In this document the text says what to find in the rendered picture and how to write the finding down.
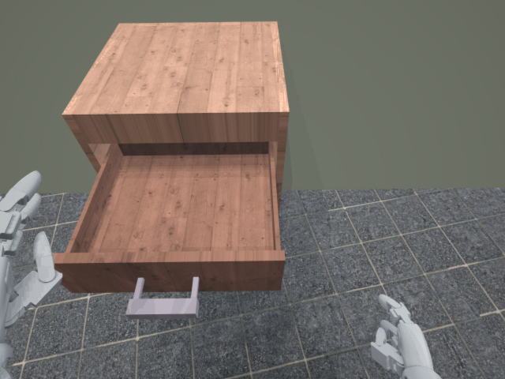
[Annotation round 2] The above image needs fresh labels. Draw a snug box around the robot right hand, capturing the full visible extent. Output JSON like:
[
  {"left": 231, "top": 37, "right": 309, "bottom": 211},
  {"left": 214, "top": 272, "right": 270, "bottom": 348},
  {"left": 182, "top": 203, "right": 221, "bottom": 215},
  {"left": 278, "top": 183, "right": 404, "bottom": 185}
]
[{"left": 371, "top": 294, "right": 434, "bottom": 377}]

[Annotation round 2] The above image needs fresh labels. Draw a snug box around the robot left hand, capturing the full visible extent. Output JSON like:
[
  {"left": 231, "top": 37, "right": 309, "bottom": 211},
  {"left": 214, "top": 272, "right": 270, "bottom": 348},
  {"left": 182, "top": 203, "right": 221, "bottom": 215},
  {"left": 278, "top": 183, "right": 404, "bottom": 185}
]
[{"left": 0, "top": 171, "right": 62, "bottom": 343}]

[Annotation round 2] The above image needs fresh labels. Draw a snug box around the handle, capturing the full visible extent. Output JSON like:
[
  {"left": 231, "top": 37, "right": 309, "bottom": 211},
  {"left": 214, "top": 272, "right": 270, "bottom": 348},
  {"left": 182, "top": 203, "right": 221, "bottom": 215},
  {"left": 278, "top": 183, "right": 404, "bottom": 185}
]
[{"left": 125, "top": 277, "right": 200, "bottom": 319}]

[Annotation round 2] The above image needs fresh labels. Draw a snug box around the cabinet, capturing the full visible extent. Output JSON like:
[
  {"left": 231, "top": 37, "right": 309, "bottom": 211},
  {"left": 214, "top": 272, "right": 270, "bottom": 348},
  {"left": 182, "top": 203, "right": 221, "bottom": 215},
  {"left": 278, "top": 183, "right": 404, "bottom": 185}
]
[{"left": 62, "top": 21, "right": 290, "bottom": 213}]

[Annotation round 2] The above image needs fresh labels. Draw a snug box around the drawer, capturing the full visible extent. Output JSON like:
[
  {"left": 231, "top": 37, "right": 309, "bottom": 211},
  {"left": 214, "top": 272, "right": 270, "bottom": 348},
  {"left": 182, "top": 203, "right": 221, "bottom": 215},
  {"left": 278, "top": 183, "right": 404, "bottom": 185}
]
[{"left": 53, "top": 141, "right": 286, "bottom": 293}]

